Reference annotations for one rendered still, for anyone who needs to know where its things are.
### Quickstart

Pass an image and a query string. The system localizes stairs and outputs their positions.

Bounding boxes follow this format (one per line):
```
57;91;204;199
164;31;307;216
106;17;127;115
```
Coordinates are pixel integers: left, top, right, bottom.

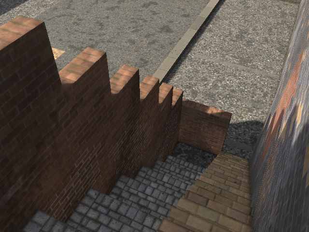
156;151;254;232

